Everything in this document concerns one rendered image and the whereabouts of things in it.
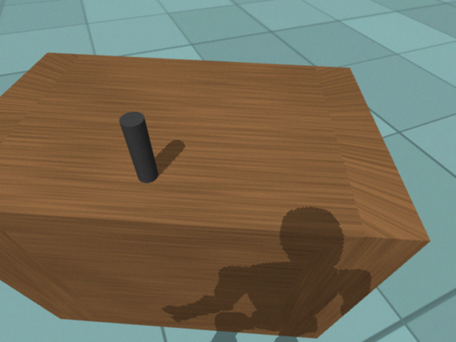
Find can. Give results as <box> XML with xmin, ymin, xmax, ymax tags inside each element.
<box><xmin>119</xmin><ymin>112</ymin><xmax>158</xmax><ymax>183</ymax></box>

